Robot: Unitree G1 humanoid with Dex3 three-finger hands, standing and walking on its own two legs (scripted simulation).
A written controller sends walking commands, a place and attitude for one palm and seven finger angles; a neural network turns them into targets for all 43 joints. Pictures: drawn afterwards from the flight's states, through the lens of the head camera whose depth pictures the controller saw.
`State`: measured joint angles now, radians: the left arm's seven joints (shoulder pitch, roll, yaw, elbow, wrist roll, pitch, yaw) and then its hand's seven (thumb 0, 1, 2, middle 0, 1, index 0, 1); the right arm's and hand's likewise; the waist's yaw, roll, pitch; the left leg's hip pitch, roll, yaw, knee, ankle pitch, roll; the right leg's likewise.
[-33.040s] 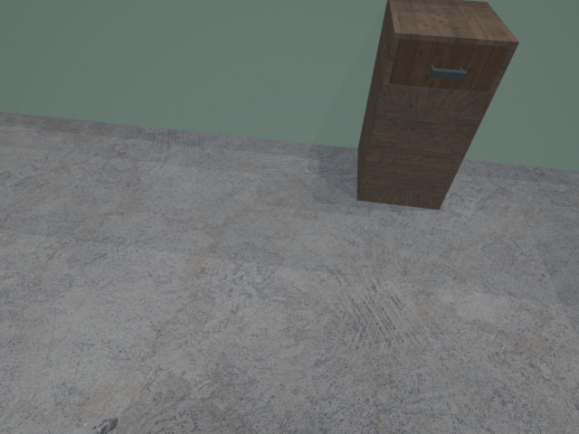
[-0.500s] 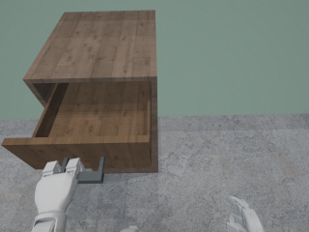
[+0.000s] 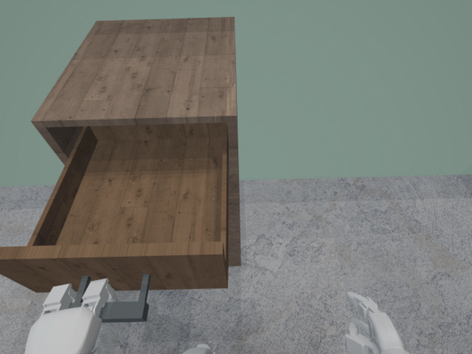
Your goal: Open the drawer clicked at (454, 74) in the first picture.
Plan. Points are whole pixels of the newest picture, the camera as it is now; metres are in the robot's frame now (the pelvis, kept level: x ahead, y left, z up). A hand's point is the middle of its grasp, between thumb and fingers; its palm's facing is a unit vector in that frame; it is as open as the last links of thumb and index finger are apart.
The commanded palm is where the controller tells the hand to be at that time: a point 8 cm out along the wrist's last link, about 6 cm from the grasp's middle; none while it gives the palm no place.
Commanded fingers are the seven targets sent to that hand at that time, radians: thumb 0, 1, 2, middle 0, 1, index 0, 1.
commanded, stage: pull the drawer open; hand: left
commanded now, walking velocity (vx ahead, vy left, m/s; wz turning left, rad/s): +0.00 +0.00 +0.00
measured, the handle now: (111, 296) +0.21 +0.22 +0.00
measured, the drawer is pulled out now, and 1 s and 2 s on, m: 0.28 0.30 0.30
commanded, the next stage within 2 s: open the thumb to release the handle in 0.66 s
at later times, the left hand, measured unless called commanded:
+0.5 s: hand out of the picture +0.12 +0.25 -0.02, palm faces -0.11 -0.13 -0.99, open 6.1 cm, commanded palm +0.08 +0.24 +0.03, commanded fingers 0.00 0.90 0.90 -0.40 -1.35 -0.40 -1.35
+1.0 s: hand out of the picture +0.12 +0.27 -0.01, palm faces -0.05 -0.08 -1.00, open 7.0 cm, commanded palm +0.10 +0.26 +0.03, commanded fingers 0.00 -0.01 0.51 -0.34 -1.25 -0.34 -1.25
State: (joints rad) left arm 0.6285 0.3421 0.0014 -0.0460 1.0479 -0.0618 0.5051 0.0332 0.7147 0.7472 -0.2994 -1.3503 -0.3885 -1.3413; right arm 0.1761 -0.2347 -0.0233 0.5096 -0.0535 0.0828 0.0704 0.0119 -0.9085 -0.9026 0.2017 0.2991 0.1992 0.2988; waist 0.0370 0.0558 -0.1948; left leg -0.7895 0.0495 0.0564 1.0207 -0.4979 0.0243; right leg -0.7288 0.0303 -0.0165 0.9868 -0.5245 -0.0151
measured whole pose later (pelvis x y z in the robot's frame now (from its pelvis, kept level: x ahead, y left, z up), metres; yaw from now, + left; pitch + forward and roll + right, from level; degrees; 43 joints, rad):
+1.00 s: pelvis -0.02 +0.00 -0.02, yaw +1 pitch +16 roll -2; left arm 0.67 0.39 0.06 -0.10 1.02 -0.11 0.53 -0.01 0.50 0.72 -0.36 -1.31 -0.37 -1.29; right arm 0.16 -0.22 -0.02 0.50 -0.06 0.10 0.04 0.01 -0.91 -0.90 0.20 0.30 0.20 0.30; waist 0.06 0.07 -0.20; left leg -0.89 0.04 0.03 1.11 -0.51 0.03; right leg -0.82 0.02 -0.04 1.07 -0.55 -0.01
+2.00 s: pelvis -0.02 +0.00 +0.01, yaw +2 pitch +11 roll -2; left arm 0.54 0.40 -0.01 -0.06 0.99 -0.03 0.46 0.00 -0.49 0.31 -0.32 -1.20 -0.39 -1.22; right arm 0.18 -0.24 -0.01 0.54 -0.03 0.06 0.00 0.01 -0.91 -0.90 0.20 0.30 0.20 0.30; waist 0.05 0.08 -0.16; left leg -0.70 0.03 0.03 0.95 -0.43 0.02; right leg -0.63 0.02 -0.04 0.91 -0.47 -0.02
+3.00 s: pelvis +0.00 +0.00 +0.06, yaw +2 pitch +1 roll -1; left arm 0.65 0.48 0.09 -0.48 0.85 0.00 0.16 0.00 -0.49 0.30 -0.32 -1.20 -0.32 -1.20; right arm 0.16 -0.26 0.00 0.52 0.01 0.06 0.02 0.01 -0.91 -0.90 0.20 0.30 0.20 0.30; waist 0.12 0.12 -0.06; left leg -0.31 0.02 0.04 0.60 -0.31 0.02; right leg -0.24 0.02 -0.02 0.55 -0.34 -0.01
